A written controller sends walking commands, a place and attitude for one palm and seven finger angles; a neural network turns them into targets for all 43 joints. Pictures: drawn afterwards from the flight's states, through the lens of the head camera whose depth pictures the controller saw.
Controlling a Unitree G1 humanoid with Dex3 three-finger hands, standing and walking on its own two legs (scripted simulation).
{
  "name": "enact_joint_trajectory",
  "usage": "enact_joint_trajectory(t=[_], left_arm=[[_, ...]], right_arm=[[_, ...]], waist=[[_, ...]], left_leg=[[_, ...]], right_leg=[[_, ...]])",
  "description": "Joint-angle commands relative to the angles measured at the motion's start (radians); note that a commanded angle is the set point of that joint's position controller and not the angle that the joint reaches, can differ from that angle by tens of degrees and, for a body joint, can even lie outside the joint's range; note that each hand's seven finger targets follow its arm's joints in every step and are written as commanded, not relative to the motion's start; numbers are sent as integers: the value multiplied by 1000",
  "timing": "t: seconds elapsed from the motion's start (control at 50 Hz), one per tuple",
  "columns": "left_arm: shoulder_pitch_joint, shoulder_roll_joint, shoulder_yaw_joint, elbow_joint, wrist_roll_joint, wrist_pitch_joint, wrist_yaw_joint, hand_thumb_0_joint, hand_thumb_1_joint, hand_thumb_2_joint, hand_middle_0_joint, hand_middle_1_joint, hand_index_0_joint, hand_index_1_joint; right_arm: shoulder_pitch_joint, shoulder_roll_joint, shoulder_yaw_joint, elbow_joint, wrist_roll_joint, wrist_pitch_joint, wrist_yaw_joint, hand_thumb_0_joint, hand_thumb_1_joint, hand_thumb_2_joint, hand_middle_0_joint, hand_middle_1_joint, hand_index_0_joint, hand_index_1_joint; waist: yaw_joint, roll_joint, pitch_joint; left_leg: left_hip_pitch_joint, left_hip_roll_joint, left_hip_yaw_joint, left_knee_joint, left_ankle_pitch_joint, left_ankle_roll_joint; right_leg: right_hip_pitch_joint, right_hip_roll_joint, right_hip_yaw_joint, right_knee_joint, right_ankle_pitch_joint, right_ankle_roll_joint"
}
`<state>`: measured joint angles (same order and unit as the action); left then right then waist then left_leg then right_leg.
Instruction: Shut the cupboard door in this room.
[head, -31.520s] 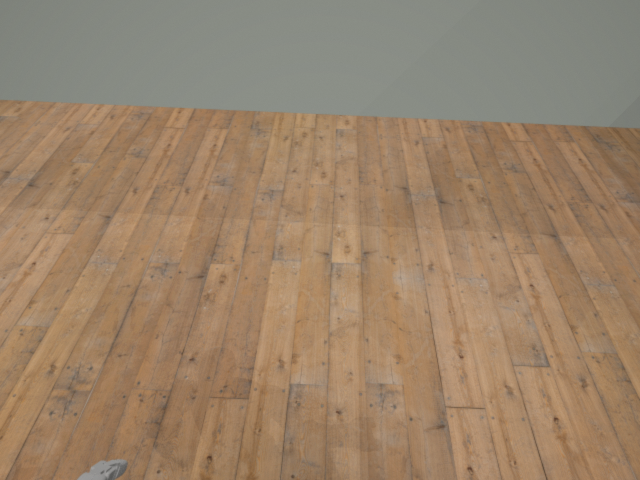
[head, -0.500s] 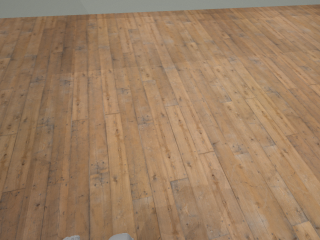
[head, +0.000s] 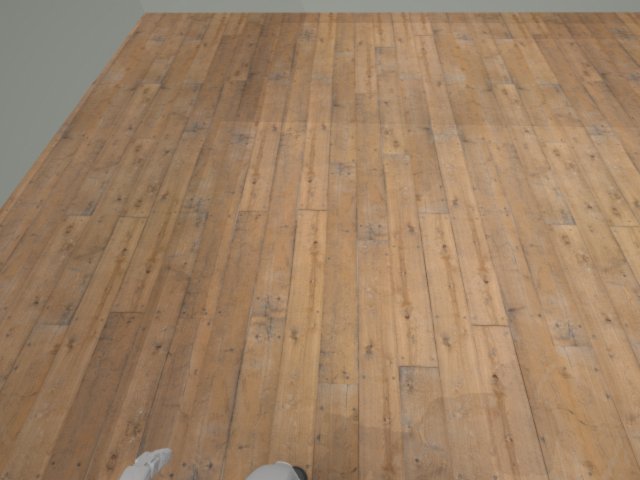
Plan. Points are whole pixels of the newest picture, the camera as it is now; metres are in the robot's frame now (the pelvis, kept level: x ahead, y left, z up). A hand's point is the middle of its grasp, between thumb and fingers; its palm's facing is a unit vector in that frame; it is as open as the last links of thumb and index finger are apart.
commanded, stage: turn to face it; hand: left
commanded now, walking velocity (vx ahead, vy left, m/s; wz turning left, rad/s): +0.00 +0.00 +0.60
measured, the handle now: out of the picture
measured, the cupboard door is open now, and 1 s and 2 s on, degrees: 79 79 79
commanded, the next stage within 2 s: none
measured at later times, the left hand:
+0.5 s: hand out of the picture -0.06 +0.24 -0.18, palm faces +0.35 -0.90 -0.27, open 7.4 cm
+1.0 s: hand out of the picture +0.00 +0.21 -0.13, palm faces +0.55 -0.78 -0.30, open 7.4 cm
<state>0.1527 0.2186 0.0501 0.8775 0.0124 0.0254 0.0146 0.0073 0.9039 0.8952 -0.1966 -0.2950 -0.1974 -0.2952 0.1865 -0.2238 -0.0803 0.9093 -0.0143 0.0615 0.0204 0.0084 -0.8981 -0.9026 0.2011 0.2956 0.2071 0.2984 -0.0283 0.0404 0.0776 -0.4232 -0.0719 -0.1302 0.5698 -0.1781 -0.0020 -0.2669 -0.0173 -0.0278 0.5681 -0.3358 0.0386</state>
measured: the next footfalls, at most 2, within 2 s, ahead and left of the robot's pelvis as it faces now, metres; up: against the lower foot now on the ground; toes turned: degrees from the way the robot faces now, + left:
left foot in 0.44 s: -0.01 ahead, +0.13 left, +0.00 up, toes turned +23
right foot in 0.90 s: +0.10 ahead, -0.08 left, +0.00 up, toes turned +31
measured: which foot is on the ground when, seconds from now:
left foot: down 0.00-0.00, up 0.02-0.42, down 0.44-0.90, up 0.92-1.00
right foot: down 0.00-0.44, up 0.46-0.88, down 0.90-1.00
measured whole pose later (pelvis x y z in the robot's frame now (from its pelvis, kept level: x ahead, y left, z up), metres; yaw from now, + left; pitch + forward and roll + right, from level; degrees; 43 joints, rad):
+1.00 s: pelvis +0.00 -0.03 +0.01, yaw +37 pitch -1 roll +1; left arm 0.13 0.19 0.03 0.84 0.02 0.01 0.02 0.01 0.90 0.89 -0.20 -0.30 -0.20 -0.30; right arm 0.22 -0.26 -0.10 0.94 -0.02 0.07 0.02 0.01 -0.90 -0.90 0.20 0.30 0.20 0.30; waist -0.04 0.06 0.09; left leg -0.46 -0.07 -0.10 0.98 -0.45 -0.03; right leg -0.26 -0.04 -0.09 0.57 -0.31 -0.03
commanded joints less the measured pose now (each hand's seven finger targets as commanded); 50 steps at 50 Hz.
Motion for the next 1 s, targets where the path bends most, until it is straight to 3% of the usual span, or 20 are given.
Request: enact_joint_trajectory(t=[0.0,0.04,0.08,0.22,0.3,0.34,0.38,0.4,0.42,0.44,0.54,0.72,0.8,0.84,0.86,0.88,0.9,0.92,0.96,0.98], left_arm=[[75,232,57,-74,4,-31,26,0,900,900,-200,-300,-200,-300],[-23,164,34,-87,4,-34,21,0,900,900,-200,-300,-200,-300],[-18,135,28,-87,7,-43,22,0,900,900,-200,-300,-200,-300],[162,191,40,-19,13,-38,19,0,900,900,-200,-300,-200,-300],[177,222,51,-3,15,-30,18,0,900,900,-200,-300,-200,-300],[157,232,56,0,14,-26,16,0,900,900,-200,-300,-200,-300],[125,230,60,-1,3,-25,11,0,900,900,-200,-300,-200,-300],[119,191,56,-27,-4,-22,3,0,900,900,-200,-300,-200,-300],[72,125,29,-71,-4,-19,-2,0,900,900,-200,-300,-200,-300],[-1,146,27,-73,5,2,15,0,900,900,-200,-300,-200,-300],[29,142,39,-22,3,9,-5,0,900,900,-200,-300,-200,-300],[-55,129,31,-79,-1,4,1,0,900,900,-200,-300,-200,-300],[-17,118,26,-87,-9,-7,4,0,900,900,-200,-300,-200,-300],[47,128,31,-74,-12,-17,8,0,900,900,-200,-300,-200,-300],[92,163,37,-68,-8,-28,12,0,900,900,-200,-300,-200,-300],[119,247,55,-68,9,-40,21,0,900,900,-200,-300,-200,-300],[108,280,50,-80,9,-33,19,0,900,900,-200,-300,-200,-300],[79,236,54,-85,1,-38,22,0,900,900,-200,-300,-200,-300],[-29,175,36,-107,1,-32,22,0,900,900,-200,-300,-200,-300],[-46,153,28,-112,3,-37,19,0,900,900,-200,-300,-200,-300]], right_arm=[[-83,-157,-51,-121,-10,-18,-1,0,-900,-900,200,300,200,300],[-39,-128,-51,-64,-10,-3,9,0,-900,-900,200,300,200,300],[-5,-101,-41,-41,-8,-2,13,0,-900,-900,200,300,200,300],[-144,-79,-12,-61,-1,-3,13,0,-900,-900,200,300,200,300],[-165,-82,0,-70,5,-12,10,0,-900,-900,200,300,200,300],[-136,-89,0,-68,6,-19,7,0,-900,-900,200,300,200,300],[-38,-133,-12,-48,0,-33,5,0,-900,-900,200,300,200,300],[34,-236,-38,-40,-8,-43,0,0,-900,-900,200,300,200,300],[103,-329,-60,-28,1,-39,-4,0,-900,-900,200,300,200,300],[137,-305,-56,5,7,-37,-14,0,-900,-900,200,300,200,300],[-58,-217,-26,-65,-2,-46,-27,0,-900,-900,200,300,200,300],[7,-228,-43,-66,-8,-38,-20,0,-900,-900,200,300,200,300],[-14,-226,-51,-77,-10,-32,-21,0,-900,-900,200,300,200,300],[-30,-214,-51,-82,-4,-29,-21,0,-900,-900,200,300,200,300],[-28,-184,-47,-88,4,-31,-18,0,-900,-900,200,300,200,300],[2,-113,-37,-101,13,-34,-11,0,-900,-900,200,300,200,300],[-16,-123,-40,-121,2,-33,-11,0,-900,-900,200,300,200,300],[-18,-153,-48,-95,-8,-19,-11,0,-900,-900,200,300,200,300],[7,-139,-49,-54,-8,-4,3,0,-900,-900,200,300,200,300],[24,-122,-43,-37,-9,-1,9,0,-900,-900,200,300,200,300]], waist=[[62,-319,-65],[-5,-197,-8],[-11,-198,-34],[80,-232,-85],[96,-276,-101],[78,-265,-122],[12,-183,-179],[-31,43,-241],[-65,278,-242],[-81,202,-228],[16,113,-98],[-10,111,-103],[7,140,-134],[42,116,-151],[64,38,-165],[70,-232,-191],[71,-297,-150],[64,-311,-123],[3,-175,-47],[-8,-182,-40]], left_leg=[[-200,44,19,459,-355,-29],[-182,70,51,633,-231,-46],[-182,87,89,647,-184,-68],[-129,93,177,373,-261,-84],[-32,88,222,197,-278,-63],[46,78,248,77,-226,-51],[279,87,237,-164,11,-24],[507,273,5,-185,311,65],[580,501,-246,-163,786,209],[508,492,-212,-158,732,228],[290,297,-68,-213,378,151],[284,281,-220,-216,257,179],[230,253,-267,-156,353,168],[143,213,-273,-100,309,131],[46,171,-249,-29,196,87],[-152,43,-72,181,-138,0],[-180,-9,40,387,-423,-40],[-148,43,-5,526,-400,-32],[-149,77,27,657,-261,-46],[-148,87,54,676,-205,-58]], right_leg=[[60,-454,372,-362,47,-182],[14,-331,180,-298,195,-151],[86,-291,61,-238,413,-132],[278,-322,-22,-164,689,-151],[290,-347,-48,-123,735,-153],[276,-349,-77,-76,729,-132],[168,-325,-145,110,642,-63],[-80,-230,-188,318,308,7],[-310,-123,-145,507,-343,55],[-314,-132,-29,567,-344,48],[-267,-104,7,567,-85,61],[-234,-49,27,356,-99,65],[-80,1,7,145,-93,48],[77,9,-2,-44,45,37],[217,-41,39,-197,132,27],[375,-310,290,-299,175,-51],[242,-487,389,-296,272,-158],[120,-462,377,-313,225,-179],[52,-353,207,-295,185,-152],[66,-309,110,-270,258,-132]])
